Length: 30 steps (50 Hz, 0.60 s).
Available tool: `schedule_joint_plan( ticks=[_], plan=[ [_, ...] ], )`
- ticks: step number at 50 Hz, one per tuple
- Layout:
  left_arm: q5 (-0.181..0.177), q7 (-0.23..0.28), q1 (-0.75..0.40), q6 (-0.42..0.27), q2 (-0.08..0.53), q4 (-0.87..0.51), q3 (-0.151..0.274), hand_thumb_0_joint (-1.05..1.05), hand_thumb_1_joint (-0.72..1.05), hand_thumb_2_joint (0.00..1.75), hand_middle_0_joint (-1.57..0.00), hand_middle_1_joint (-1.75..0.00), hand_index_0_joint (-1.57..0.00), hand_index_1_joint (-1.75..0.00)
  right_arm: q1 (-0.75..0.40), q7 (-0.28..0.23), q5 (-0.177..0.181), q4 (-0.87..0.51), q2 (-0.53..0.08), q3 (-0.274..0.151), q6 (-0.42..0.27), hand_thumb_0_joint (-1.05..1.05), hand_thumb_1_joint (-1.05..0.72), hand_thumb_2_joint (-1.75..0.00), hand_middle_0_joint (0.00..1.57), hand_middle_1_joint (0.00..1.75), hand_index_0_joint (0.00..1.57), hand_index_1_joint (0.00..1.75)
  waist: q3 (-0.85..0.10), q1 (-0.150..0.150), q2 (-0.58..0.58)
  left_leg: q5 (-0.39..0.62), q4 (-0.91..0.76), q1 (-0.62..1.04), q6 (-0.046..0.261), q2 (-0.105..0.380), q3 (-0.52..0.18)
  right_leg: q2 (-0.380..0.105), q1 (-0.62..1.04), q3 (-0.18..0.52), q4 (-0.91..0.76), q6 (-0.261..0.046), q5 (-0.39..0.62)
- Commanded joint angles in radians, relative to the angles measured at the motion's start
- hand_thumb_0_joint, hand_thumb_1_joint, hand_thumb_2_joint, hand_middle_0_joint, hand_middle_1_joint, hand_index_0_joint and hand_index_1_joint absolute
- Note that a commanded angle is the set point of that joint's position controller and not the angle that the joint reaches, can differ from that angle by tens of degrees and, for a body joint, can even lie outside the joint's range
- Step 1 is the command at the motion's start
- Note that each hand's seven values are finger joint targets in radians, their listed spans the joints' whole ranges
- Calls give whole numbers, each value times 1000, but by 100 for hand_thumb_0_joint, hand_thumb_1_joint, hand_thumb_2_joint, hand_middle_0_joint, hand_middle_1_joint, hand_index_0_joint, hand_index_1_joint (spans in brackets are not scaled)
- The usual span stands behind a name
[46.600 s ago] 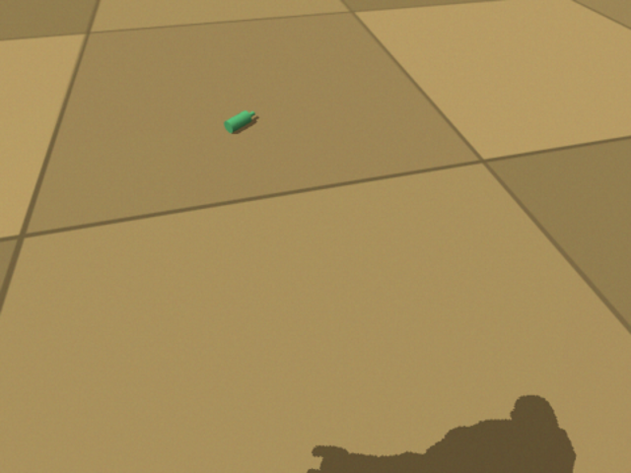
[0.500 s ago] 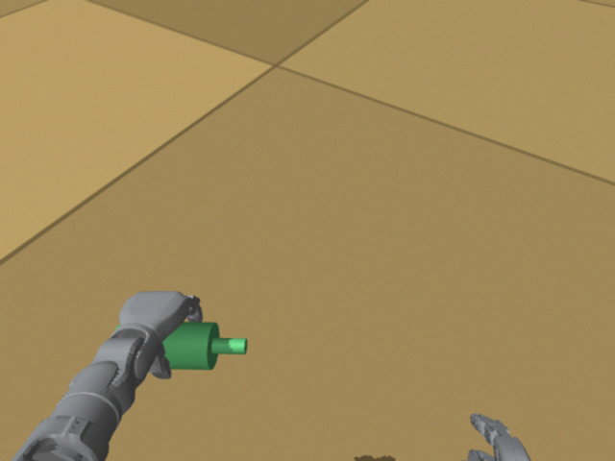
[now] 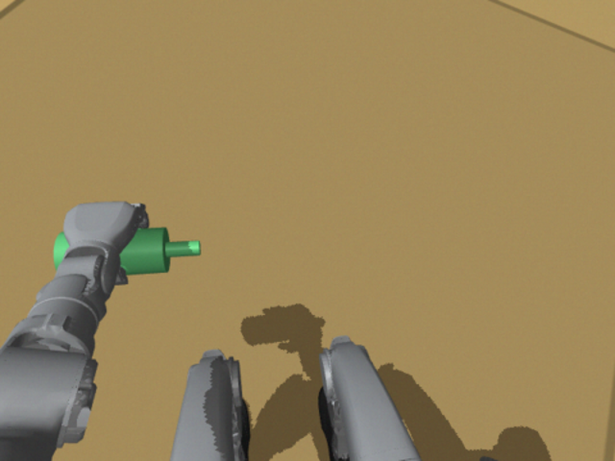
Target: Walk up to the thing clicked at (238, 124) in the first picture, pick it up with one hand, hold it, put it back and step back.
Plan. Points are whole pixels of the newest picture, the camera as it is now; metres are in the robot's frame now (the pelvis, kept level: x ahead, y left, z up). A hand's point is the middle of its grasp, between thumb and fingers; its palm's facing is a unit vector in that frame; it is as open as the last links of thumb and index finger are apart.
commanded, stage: crouch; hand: left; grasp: from above
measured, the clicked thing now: (134, 251) +0.44 +0.22 -0.15
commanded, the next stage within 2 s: lower in 1.20 s
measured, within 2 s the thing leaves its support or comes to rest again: neither
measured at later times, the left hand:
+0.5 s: hand (144, 264) +0.47 +0.25 -0.31, palm faces -0.46 -0.01 -0.89, open 9.7 cm
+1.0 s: hand (153, 264) +0.49 +0.25 -0.38, palm faces -0.48 -0.01 -0.88, open 9.7 cm
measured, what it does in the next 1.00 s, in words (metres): lowers itself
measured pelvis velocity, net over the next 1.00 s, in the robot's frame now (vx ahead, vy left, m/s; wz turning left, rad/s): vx -0.02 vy -0.01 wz -0.10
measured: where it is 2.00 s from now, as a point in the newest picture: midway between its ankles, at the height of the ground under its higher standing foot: (288, 455)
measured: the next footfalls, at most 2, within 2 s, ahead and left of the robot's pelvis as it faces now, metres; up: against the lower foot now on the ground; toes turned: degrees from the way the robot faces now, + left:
none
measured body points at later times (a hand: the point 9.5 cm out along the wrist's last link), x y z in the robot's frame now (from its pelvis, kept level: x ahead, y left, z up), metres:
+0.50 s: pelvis -0.01 -0.01 -0.14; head +0.24 +0.04 +0.23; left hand +0.49 +0.25 -0.25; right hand +0.04 -0.29 -0.26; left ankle +0.07 +0.11 -0.54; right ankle +0.07 -0.14 -0.54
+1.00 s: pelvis -0.02 -0.01 -0.21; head +0.25 +0.05 +0.15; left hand +0.51 +0.25 -0.33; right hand -0.02 -0.28 -0.30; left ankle +0.06 +0.11 -0.54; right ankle +0.07 -0.14 -0.54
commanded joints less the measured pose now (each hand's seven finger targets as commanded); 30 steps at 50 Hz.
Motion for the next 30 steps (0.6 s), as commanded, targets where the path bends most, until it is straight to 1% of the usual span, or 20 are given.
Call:
schedule_joint_plan(
  ticks=[1,2,3,4,5,6,7,8,10,13,14,17,19,20,23,24,26,27,28,30],
  plan=[
    [-2,27,-429,-14,284,-150,71,0,64,62,-96,-63,-100,-59,101,-4,-13,-63,-203,-55,-36,0,-89,-90,20,30,20,30,-576,-9,124,125,-118,362,-10,-13,-59,9,62,-53,-61,-74,113],
    [7,22,-459,-24,300,-157,73,0,64,61,-97,-62,-100,-58,102,-2,-15,-59,-209,-53,-39,0,-90,-90,20,30,20,30,-589,-20,144,121,-96,357,-13,-10,-72,8,15,-57,-31,-74,104],
    [17,21,-469,-32,330,-152,83,0,63,60,-97,-61,-100,-57,104,1,-15,-59,-210,-49,-40,0,-90,-90,20,30,20,30,-598,-19,150,121,-71,341,-11,-12,-67,7,-3,-58,-16,-74,101],
    [22,22,-455,-39,335,-128,88,0,63,58,-97,-61,-101,-57,108,6,-17,-60,-213,-47,-42,0,-90,-90,20,30,20,30,-596,-22,134,100,-49,307,-8,-16,-64,8,-15,-61,-1,-73,89],
    [20,24,-460,-46,318,-104,87,0,64,59,-96,-62,-100,-58,113,12,-23,-56,-215,-44,-47,0,-90,-90,20,30,20,30,-570,-39,121,65,-35,271,-11,-15,-80,4,-55,-65,20,-70,66],
    [22,25,-485,-56,314,-118,83,0,64,60,-97,-62,-101,-58,116,18,-26,-54,-214,-37,-51,0,-90,-90,20,30,20,30,-574,-47,151,56,-18,252,-11,-16,-77,3,-84,-65,38,-72,59],
    [22,27,-501,-65,337,-123,95,0,64,59,-97,-62,-101,-58,118,25,-30,-52,-214,-35,-55,0,-90,-90,20,30,20,30,-601,-40,157,61,10,243,-8,-17,-70,4,-85,-64,52,-72,63],
    [32,31,-512,-69,374,-125,115,0,66,59,-98,-61,-102,-57,122,30,-32,-47,-223,-35,-59,0,-90,-90,20,30,20,30,-634,-41,167,85,28,249,-11,-16,-80,0,-103,-67,76,-70,75],
    [39,37,-565,-80,392,-161,122,0,68,62,-100,-62,-104,-58,125,42,-39,-50,-224,-30,-64,0,-90,-90,20,30,20,30,-690,-46,214,120,70,259,-13,-14,-76,0,-131,-69,118,-71,95],
    [53,49,-548,-89,404,-116,131,0,70,60,-103,-61,-107,-57,142,57,-48,-40,-222,-21,-66,0,-91,-90,20,30,20,30,-693,-57,208,154,149,190,-1,-22,-38,5,-124,-68,140,-67,136],
    [53,51,-528,-86,414,-94,145,0,71,62,-103,-62,-107,-58,145,64,-53,-33,-226,-17,-67,0,-91,-90,20,30,20,30,-685,-54,201,185,170,183,-2,-21,-43,0,-138,-70,160,-64,156],
    [64,52,-602,-89,450,-138,156,0,75,66,-107,-63,-110,-60,146,78,-58,-33,-228,-17,-66,0,-91,-90,20,30,20,30,-753,-51,267,235,216,209,-3,-18,-34,7,-160,-75,206,-69,181],
    [62,53,-589,-90,457,-108,157,0,75,65,-108,-61,-111,-58,147,88,-60,-34,-223,-15,-64,0,-91,-90,20,30,20,30,-720,-55,256,224,246,163,2,-17,-26,11,-162,-77,221,-68,185],
    [63,53,-602,-89,458,-98,161,0,76,67,-108,-63,-111,-60,148,89,-63,-28,-234,-16,-64,0,-91,-90,20,30,20,30,-709,-67,249,213,261,140,2,-16,-27,9,-183,-78,233,-65,184],
    [69,47,-621,-95,477,-99,159,0,78,67,-111,-62,-114,-59,148,100,-67,-31,-225,-10,-58,0,-91,-90,20,30,20,30,-708,-68,252,203,302,101,9,-14,-17,17,-172,-77,254,-63,187],
    [71,46,-617,-95,503,-83,170,0,78,67,-110,-61,-113,-59,146,103,-66,-28,-232,-8,-57,0,-91,-90,20,30,20,30,-700,-63,256,204,312,78,8,-14,-15,18,-179,-78,270,-64,188],
    [63,40,-621,-95,477,-76,156,0,81,68,-111,-64,-115,-61,146,109,-69,-34,-230,-7,-55,0,-91,-90,20,30,20,30,-687,-75,260,209,331,78,9,-10,-18,21,-193,-83,284,-62,192],
    [70,38,-648,-97,505,-77,162,0,81,69,-111,-63,-114,-60,144,109,-67,-29,-243,-11,-51,0,-91,-90,20,30,20,30,-693,-82,248,193,343,53,13,-10,-18,24,-204,-85,291,-61,187],
    [71,35,-629,-97,511,-48,168,0,81,69,-111,-64,-114,-61,146,112,-69,-32,-237,-6,-51,0,-91,-90,20,30,20,30,-660,-82,249,182,346,31,10,-12,-19,21,-209,-84,302,-62,178],
    [68,24,-632,-103,493,-36,154,0,80,67,-109,-64,-113,-60,142,118,-72,-27,-245,-3,-48,0,-91,-90,20,30,20,30,-620,-92,261,163,353,11,6,-10,-28,21,-254,-93,323,-64,157]
  ],
)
